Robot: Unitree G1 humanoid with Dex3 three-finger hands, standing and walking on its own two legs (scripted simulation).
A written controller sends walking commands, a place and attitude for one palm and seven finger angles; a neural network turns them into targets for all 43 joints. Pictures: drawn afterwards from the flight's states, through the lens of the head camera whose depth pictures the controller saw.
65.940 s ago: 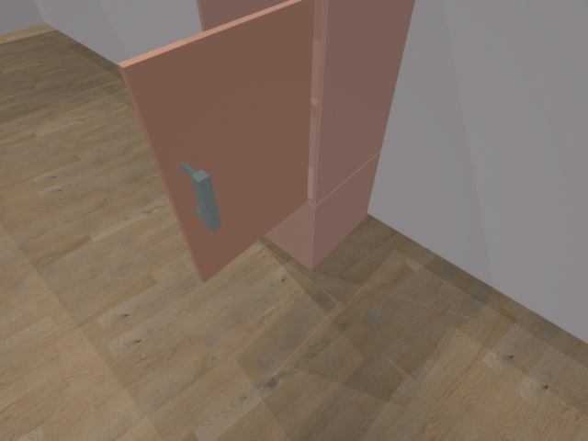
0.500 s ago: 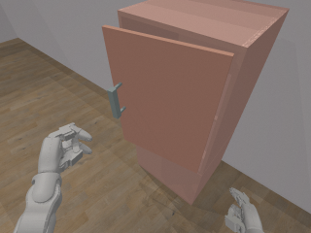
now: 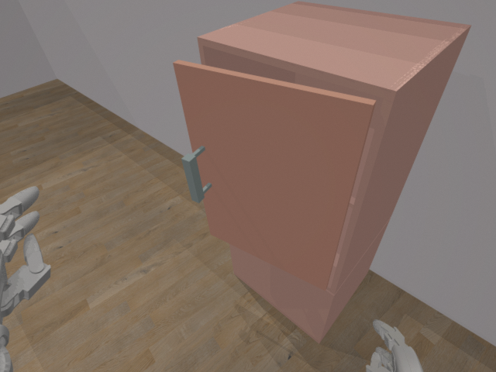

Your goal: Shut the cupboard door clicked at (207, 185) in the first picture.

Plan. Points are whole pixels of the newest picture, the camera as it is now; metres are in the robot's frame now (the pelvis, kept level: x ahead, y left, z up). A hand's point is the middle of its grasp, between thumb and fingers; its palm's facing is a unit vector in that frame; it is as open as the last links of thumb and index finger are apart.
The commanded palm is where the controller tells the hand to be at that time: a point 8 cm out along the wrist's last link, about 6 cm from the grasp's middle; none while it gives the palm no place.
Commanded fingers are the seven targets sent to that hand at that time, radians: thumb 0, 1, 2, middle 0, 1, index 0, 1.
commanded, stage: draw the hand back to the body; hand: left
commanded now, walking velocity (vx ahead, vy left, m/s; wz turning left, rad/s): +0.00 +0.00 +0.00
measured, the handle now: (199, 174) +0.59 +0.21 -0.03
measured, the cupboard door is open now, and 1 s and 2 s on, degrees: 11 11 11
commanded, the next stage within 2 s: step back with the hand held close in 0.28 s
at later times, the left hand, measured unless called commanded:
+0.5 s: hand (63, 270) +0.19 +0.26 +0.16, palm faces +0.46 -0.78 -0.43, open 7.4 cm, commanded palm +0.13 +0.29 +0.17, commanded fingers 0.00 0.90 0.90 -0.20 -0.30 -0.20 -0.30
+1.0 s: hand (9, 315) +0.13 +0.29 +0.15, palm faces +0.42 -0.77 -0.47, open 7.4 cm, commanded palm +0.07 +0.32 +0.17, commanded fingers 0.00 0.90 0.90 -0.20 -0.30 -0.20 -0.30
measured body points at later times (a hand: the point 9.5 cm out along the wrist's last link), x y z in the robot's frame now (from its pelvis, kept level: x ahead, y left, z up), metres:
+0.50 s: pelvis -0.01 -0.01 +0.00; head -0.03 -0.04 +0.45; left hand +0.16 +0.29 +0.18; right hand +0.18 -0.24 -0.09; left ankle -0.01 +0.11 -0.74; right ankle -0.03 -0.13 -0.74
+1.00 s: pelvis -0.07 +0.02 -0.01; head -0.08 +0.03 +0.44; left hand +0.10 +0.33 +0.18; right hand +0.10 -0.22 -0.08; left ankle -0.01 +0.11 -0.74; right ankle -0.03 -0.13 -0.74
